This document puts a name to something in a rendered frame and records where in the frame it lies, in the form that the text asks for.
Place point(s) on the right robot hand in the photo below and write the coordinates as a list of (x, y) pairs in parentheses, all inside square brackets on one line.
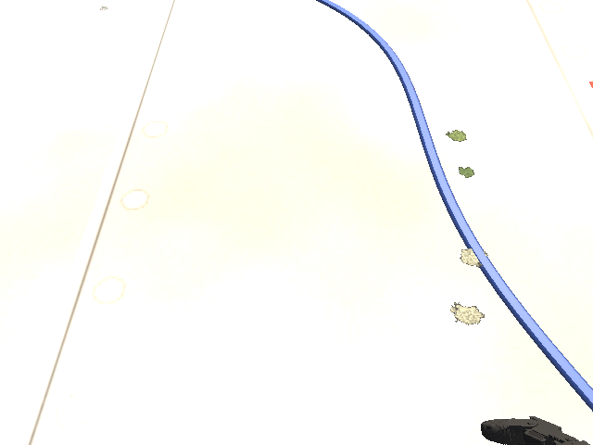
[(533, 431)]

